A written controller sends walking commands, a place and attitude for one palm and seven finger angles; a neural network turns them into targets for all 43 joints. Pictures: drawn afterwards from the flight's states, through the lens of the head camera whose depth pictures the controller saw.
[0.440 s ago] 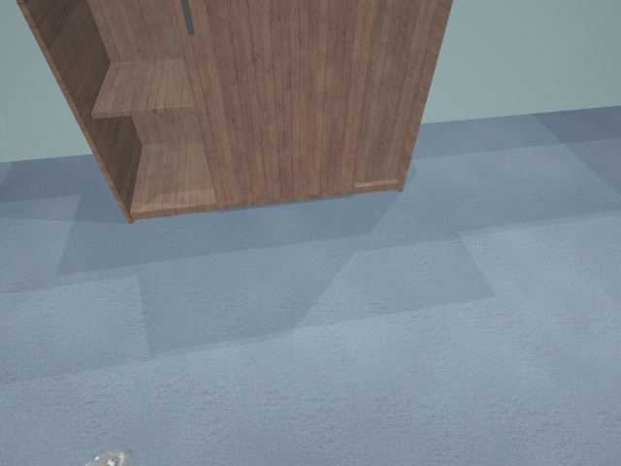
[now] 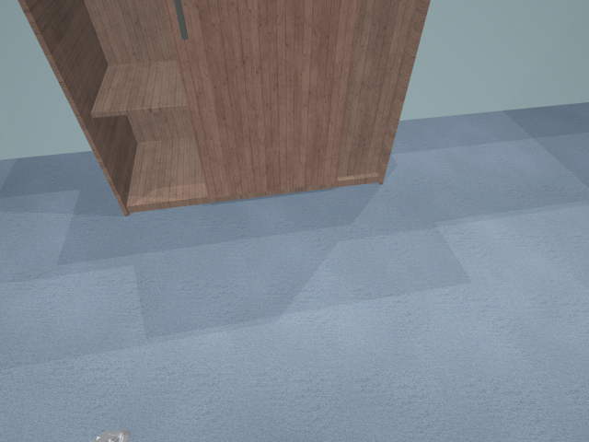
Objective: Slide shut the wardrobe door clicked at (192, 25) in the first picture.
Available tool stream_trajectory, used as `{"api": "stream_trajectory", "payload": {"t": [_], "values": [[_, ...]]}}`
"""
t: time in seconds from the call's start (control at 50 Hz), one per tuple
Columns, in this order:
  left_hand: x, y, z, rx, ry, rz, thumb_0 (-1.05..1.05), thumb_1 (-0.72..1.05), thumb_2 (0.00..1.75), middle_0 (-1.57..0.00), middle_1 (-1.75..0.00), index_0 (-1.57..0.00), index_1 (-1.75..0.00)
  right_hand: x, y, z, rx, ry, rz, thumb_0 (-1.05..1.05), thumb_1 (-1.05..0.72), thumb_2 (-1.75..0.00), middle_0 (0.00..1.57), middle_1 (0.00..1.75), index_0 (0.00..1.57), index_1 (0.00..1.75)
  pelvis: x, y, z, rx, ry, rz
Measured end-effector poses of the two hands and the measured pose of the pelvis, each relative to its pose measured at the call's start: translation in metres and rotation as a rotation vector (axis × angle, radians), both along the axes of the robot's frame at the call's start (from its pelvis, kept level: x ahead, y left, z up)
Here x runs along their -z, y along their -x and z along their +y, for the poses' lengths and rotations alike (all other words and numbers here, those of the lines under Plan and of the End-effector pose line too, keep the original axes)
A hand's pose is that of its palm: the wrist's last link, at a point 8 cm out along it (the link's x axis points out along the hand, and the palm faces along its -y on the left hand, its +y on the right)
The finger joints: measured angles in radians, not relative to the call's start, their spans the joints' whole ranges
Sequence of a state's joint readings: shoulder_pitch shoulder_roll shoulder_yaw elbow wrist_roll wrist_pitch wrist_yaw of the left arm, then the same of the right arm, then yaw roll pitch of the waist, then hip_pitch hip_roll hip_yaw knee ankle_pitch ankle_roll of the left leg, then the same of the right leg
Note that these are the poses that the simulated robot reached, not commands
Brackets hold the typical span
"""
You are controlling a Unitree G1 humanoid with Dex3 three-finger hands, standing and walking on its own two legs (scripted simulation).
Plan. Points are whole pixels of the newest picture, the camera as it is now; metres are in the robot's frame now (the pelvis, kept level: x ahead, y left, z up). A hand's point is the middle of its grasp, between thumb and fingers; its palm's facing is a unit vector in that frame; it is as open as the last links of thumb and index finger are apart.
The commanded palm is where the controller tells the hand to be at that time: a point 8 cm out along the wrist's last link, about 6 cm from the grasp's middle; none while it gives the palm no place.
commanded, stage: stand and wait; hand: right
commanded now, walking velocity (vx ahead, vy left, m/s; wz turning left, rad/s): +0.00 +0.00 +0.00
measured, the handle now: out of the picture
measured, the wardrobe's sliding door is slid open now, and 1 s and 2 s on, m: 0.38 0.38 0.38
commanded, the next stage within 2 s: look at it before walking up in 0.38 s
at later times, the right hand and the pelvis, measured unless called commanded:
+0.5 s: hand out of the picture +0.07 -0.24 -0.15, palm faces -0.02 +0.94 -0.34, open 7.4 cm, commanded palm none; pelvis -0.01 +0.00 +0.00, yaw +0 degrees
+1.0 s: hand out of the picture +0.05 -0.25 -0.15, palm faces -0.02 +0.94 -0.33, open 7.4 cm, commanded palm none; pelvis -0.02 +0.00 +0.00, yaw +0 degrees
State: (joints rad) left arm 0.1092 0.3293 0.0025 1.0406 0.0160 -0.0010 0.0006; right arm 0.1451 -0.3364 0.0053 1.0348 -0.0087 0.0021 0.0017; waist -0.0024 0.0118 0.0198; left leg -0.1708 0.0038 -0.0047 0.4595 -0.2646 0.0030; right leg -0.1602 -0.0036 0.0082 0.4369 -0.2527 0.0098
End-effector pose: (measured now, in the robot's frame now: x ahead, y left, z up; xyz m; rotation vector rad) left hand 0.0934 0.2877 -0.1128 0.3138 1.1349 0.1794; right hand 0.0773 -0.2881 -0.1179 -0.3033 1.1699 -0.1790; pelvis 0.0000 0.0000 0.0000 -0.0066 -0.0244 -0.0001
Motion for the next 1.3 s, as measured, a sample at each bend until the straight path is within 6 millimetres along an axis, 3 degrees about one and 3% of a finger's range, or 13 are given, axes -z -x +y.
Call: {"api": "stream_trajectory", "payload": {"t": [0.18,0.32,0.6,1.18,1.3], "values": [[0.003,0.027,0.01,-0.024,-0.011,0.064,0.0,0.91,0.9,-0.2,-0.3,-0.2,-0.3,-0.001,0.015,-0.004,0.009,0.013,0.038,0.01,-0.9,-0.9,0.2,0.3,0.2,0.3,-0.002,0.005,0.003,0.0,-0.001,-0.004],[0.005,0.037,0.01,-0.029,-0.004,0.083,0.0,0.91,0.9,-0.2,-0.3,-0.2,-0.3,-0.003,0.017,-0.004,0.008,0.017,0.038,0.01,-0.9,-0.9,0.2,0.3,0.2,0.3,-0.003,0.009,0.004,0.0,0.0,-0.005],[0.004,0.037,0.007,-0.027,0.009,0.062,0.0,0.91,0.9,-0.2,-0.3,-0.2,-0.3,-0.005,0.015,0.002,0.0,0.01,0.013,0.01,-0.9,-0.9,0.2,0.3,0.2,0.3,-0.003,0.013,0.005,-0.002,-0.001,-0.01],[0.002,0.04,0.005,-0.027,0.001,0.075,0.0,0.91,0.9,-0.2,-0.3,-0.2,-0.3,-0.001,0.032,-0.003,0.017,0.008,0.056,0.01,-0.9,-0.9,0.2,0.3,0.2,0.3,-0.004,0.015,0.002,-0.008,-0.003,-0.009],[0.01,0.047,-0.006,-0.084,0.025,0.038,0.0,0.91,0.9,-0.2,-0.3,-0.2,-0.3,0.008,0.033,0.008,-0.008,-0.005,0.088,0.01,-0.9,-0.9,0.2,0.3,0.2,0.3,0.001,0.02,0.001,-0.066,0.001,-0.001]]}}
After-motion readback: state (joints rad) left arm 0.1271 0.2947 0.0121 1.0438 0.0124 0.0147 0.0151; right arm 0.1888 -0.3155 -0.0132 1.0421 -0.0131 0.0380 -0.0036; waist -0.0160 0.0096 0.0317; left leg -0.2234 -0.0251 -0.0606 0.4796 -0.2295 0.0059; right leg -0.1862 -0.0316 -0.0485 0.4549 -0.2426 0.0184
